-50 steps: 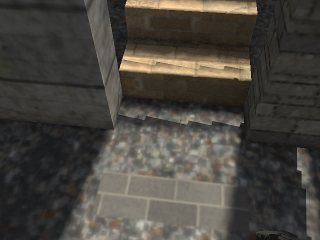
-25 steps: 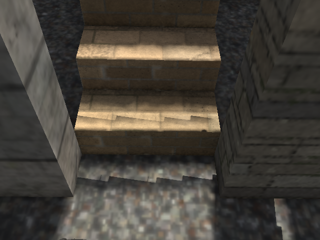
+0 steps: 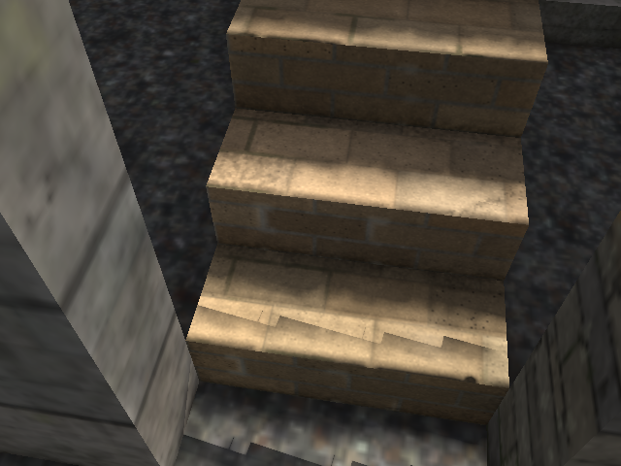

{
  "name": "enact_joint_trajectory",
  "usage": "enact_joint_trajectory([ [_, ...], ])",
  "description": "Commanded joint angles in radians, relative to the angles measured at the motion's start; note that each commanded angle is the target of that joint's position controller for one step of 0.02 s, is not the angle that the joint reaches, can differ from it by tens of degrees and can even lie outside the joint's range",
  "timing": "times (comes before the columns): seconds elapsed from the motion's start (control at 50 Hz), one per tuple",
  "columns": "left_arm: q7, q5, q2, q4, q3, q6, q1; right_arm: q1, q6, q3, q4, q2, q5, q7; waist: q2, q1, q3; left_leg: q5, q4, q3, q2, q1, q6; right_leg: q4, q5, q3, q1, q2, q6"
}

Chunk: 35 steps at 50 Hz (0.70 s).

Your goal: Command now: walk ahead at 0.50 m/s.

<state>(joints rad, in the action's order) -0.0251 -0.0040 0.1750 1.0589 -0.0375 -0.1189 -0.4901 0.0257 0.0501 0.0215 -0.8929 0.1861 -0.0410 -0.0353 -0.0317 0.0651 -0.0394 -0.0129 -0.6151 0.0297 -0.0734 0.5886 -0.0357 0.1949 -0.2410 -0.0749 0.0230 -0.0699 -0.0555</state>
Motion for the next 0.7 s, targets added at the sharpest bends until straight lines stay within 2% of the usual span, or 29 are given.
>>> enact_joint_trajectory([
  [0.02, -0.017, -0.016, 0.142, -0.019, -0.022, -0.011, -0.013, -0.069, 0.038, 0.020, 0.066, 0.071, 0.005, -0.001, 0.097, -0.036, -0.047, 0.047, 0.048, -0.006, 0.005, 0.005, -0.034, -0.025, 0.374, 0.139, 0.007, 0.305, -0.128],
  [0.06, -0.012, -0.026, 0.159, -0.023, -0.027, 0.003, 0.014, 0.000, 0.046, 0.027, 0.036, 0.071, 0.006, 0.015, 0.101, -0.055, -0.009, 0.154, 0.116, 0.042, 0.055, -0.129, -0.062, 0.104, 0.555, 0.111, 0.029, 0.282, -0.115],
  [0.08, -0.008, -0.016, 0.145, -0.015, -0.022, 0.002, -0.004, 0.107, 0.049, 0.032, -0.005, 0.063, 0.011, 0.029, 0.079, -0.091, 0.048, 0.099, 0.172, 0.070, 0.091, -0.300, -0.076, 0.240, 0.663, 0.089, 0.004, 0.255, -0.105],
  [0.1, -0.005, -0.007, 0.135, -0.016, -0.020, -0.002, -0.019, 0.271, 0.062, 0.049, -0.053, 0.102, 0.017, 0.045, 0.036, -0.144, 0.134, 0.087, 0.178, 0.033, 0.059, -0.526, -0.099, 0.423, 0.570, 0.065, -0.100, 0.209, -0.090],
  [0.12, -0.005, 0.004, 0.127, -0.063, -0.016, -0.001, 0.004, 0.442, 0.067, 0.071, -0.074, 0.199, -0.011, 0.057, -0.069, -0.205, 0.254, 0.268, 0.212, -0.240, -0.192, -0.729, -0.146, 0.698, 0.262, 0.029, -0.270, 0.164, -0.069],
  [0.14, 0.011, 0.036, 0.039, -0.051, -0.006, 0.002, -0.117, 0.478, 0.042, 0.095, -0.096, 0.282, -0.005, 0.054, -0.341, -0.161, 0.310, 0.291, 0.325, -0.627, -0.357, -0.934, -0.292, 1.010, -0.280, 0.019, -0.599, 0.011, -0.037],
  [0.16, 0.008, -0.003, 0.134, -0.051, -0.028, 0.007, -0.016, 0.406, 0.024, 0.081, -0.080, 0.194, 0.022, 0.041, -0.140, -0.166, 0.200, 0.364, 0.351, -0.577, -0.297, -0.852, -0.253, 1.080, -0.248, 0.134, -0.710, 0.073, -0.065],
  [0.18, 0.012, -0.010, 0.122, -0.086, -0.030, 0.005, 0.087, 0.313, 0.026, 0.065, -0.061, 0.145, 0.023, 0.037, -0.086, -0.138, 0.090, 0.312, 0.375, -0.458, -0.257, -0.731, -0.212, 1.057, -0.157, 0.141, -0.727, 0.105, -0.074],
  [0.2, 0.014, -0.017, 0.095, -0.093, -0.026, 0.010, 0.131, 0.264, 0.033, 0.047, -0.057, 0.091, 0.025, 0.033, -0.015, -0.105, 0.045, 0.208, 0.412, -0.367, -0.215, -0.628, -0.182, 0.992, -0.091, 0.139, -0.687, 0.136, -0.062],
  [0.24, 0.015, -0.026, 0.056, -0.111, -0.016, 0.031, 0.149, 0.267, 0.046, 0.037, -0.072, 0.070, 0.026, 0.048, -0.005, -0.068, 0.026, 0.014, 0.435, -0.272, -0.178, -0.529, -0.156, 0.937, -0.086, 0.115, -0.616, 0.157, -0.028],
  [0.26, 0.016, -0.035, 0.027, -0.112, -0.010, 0.043, 0.171, 0.308, 0.059, 0.029, -0.098, 0.052, 0.022, 0.058, 0.045, -0.064, 0.034, -0.158, 0.429, -0.239, -0.182, -0.509, -0.167, 0.949, -0.074, 0.115, -0.602, 0.143, -0.007],
  [0.28, 0.016, -0.016, 0.029, -0.113, -0.011, 0.044, 0.145, 0.329, 0.067, 0.032, -0.098, 0.073, 0.022, 0.062, 0.020, -0.055, 0.071, -0.221, 0.428, -0.185, -0.170, -0.509, -0.168, 0.947, -0.052, 0.115, -0.577, 0.142, -0.004],
  [0.3, 0.014, -0.012, 0.015, -0.132, -0.004, 0.044, 0.149, 0.345, 0.068, 0.030, -0.121, 0.081, 0.028, 0.056, -0.003, -0.027, 0.045, -0.273, 0.428, -0.141, -0.145, -0.470, -0.172, 0.915, -0.014, 0.096, -0.600, 0.152, 0.003],
  [0.32, 0.017, -0.014, 0.023, -0.150, -0.001, 0.048, 0.186, 0.359, 0.069, 0.031, -0.126, 0.088, 0.037, 0.050, -0.013, -0.028, 0.033, -0.278, 0.439, -0.107, -0.129, -0.443, -0.168, 0.871, 0.022, 0.070, -0.599, 0.160, 0.018],
  [0.34, 0.020, -0.047, 0.009, -0.154, 0.004, 0.063, 0.200, 0.386, 0.070, 0.019, -0.124, 0.057, 0.024, 0.053, -0.010, -0.035, 0.056, -0.323, 0.419, -0.115, -0.153, -0.463, -0.172, 0.886, 0.044, 0.065, -0.629, 0.162, 0.009],
  [0.38, 0.037, -0.039, 0.027, -0.188, 0.004, 0.076, 0.271, 0.420, 0.077, 0.013, -0.135, 0.057, 0.030, 0.057, -0.027, -0.043, 0.034, -0.283, 0.431, -0.103, -0.146, -0.457, -0.168, 0.838, 0.125, 0.063, -0.676, 0.178, 0.010],
  [0.44, 0.038, -0.028, 0.020, -0.225, 0.017, 0.079, 0.371, 0.420, 0.078, 0.007, -0.116, 0.063, 0.035, 0.057, -0.023, -0.057, 0.015, -0.284, 0.427, -0.061, -0.110, -0.418, -0.138, 0.663, 0.213, 0.038, -0.604, 0.162, 0.016],
  [0.46, 0.035, -0.007, 0.036, -0.233, 0.014, 0.069, 0.399, 0.400, 0.073, 0.015, -0.105, 0.098, 0.038, 0.048, -0.047, -0.054, 0.002, -0.266, 0.443, -0.034, -0.075, -0.380, -0.125, 0.588, 0.223, 0.019, -0.536, 0.147, 0.024],
  [0.48, 0.029, 0.004, 0.029, -0.193, 0.015, 0.072, 0.293, 0.437, 0.069, 0.019, -0.115, 0.092, 0.021, 0.055, -0.110, -0.050, 0.046, -0.261, 0.408, -0.023, -0.082, -0.385, -0.133, 0.619, 0.177, 0.004, -0.447, 0.129, 0.024],
  [0.52, 0.015, 0.004, 0.049, -0.210, 0.009, 0.069, 0.295, 0.447, 0.057, 0.019, -0.112, 0.095, 0.018, 0.058, -0.105, -0.067, 0.015, -0.345, 0.359, -0.036, -0.088, -0.410, -0.145, 0.550, 0.098, -0.003, -0.400, 0.104, 0.015],
  [0.54, 0.007, 0.000, 0.060, -0.218, 0.007, 0.070, 0.296, 0.444, 0.058, 0.030, -0.117, 0.125, 0.024, 0.042, -0.093, -0.050, 0.031, -0.499, 0.282, -0.035, -0.071, -0.440, -0.145, 0.493, 0.069, -0.018, -0.351, 0.072, -0.001],
  [0.56, -0.002, -0.002, 0.057, -0.196, 0.001, 0.063, 0.218, 0.430, 0.061, 0.032, -0.116, 0.121, 0.041, 0.041, -0.065, 0.000, 0.058, -0.565, 0.166, -0.027, -0.060, -0.456, -0.133, 0.373, 0.093, -0.032, -0.255, 0.036, -0.019],
  [0.58, -0.003, -0.012, 0.054, -0.147, 0.001, 0.049, 0.117, 0.422, 0.059, 0.040, -0.113, 0.128, 0.043, 0.040, -0.020, 0.029, 0.095, -0.518, 0.030, -0.015, -0.026, -0.454, -0.115, 0.249, 0.142, -0.036, -0.153, 0.034, -0.030],
  [0.6, -0.007, -0.034, 0.111, -0.122, -0.015, 0.032, 0.006, 0.417, 0.058, 0.037, -0.092, 0.103, 0.039, 0.047, 0.066, 0.054, 0.119, -0.214, -0.169, -0.006, 0.014, -0.320, -0.083, 0.209, 0.320, 0.096, -0.003, 0.163, -0.041],
  [0.62, -0.005, -0.042, 0.218, -0.108, -0.038, 0.030, -0.050, 0.540, 0.049, 0.018, -0.081, -0.021, 0.025, 0.052, 0.315, -0.038, 0.148, 0.514, -0.488, 0.042, 0.134, -0.108, -0.046, 0.218, 0.772, 0.398, 0.119, 0.453, -0.140],
  [0.64, -0.007, 0.002, 0.225, -0.118, -0.048, 0.050, -0.044, 0.592, 0.026, 0.033, -0.109, 0.013, 0.024, 0.050, 0.291, -0.014, 0.187, 0.568, -0.690, -0.031, 0.126, -0.026, -0.039, 0.134, 0.484, 0.549, 0.049, 0.501, -0.267],
  [0.66, -0.001, 0.009, 0.147, -0.136, -0.032, 0.058, 0.041, 0.506, 0.016, 0.047, -0.092, 0.055, -0.002, 0.038, 0.168, -0.035, 0.077, 0.497, -0.793, -0.058, 0.081, 0.043, -0.040, 0.064, 0.101, 0.530, -0.080, 0.453, -0.268],
  [0.68, 0.008, 0.000, 0.097, -0.144, -0.015, 0.064, 0.110, 0.416, 0.016, 0.055, -0.065, 0.047, -0.010, 0.024, 0.136, -0.041, 0.007, 0.412, -0.850, -0.059, 0.057, 0.097, -0.041, 0.013, -0.103, 0.481, -0.177, 0.407, -0.244],
  [0.7, 0.013, -0.010, 0.070, -0.136, -0.005, 0.063, 0.138, 0.371, 0.016, 0.057, -0.046, 0.043, -0.008, 0.016, 0.104, -0.061, -0.020, 0.337, -0.857, -0.064, 0.032, 0.113, -0.039, -0.018, -0.124, 0.415, -0.233, 0.369, -0.215],
])
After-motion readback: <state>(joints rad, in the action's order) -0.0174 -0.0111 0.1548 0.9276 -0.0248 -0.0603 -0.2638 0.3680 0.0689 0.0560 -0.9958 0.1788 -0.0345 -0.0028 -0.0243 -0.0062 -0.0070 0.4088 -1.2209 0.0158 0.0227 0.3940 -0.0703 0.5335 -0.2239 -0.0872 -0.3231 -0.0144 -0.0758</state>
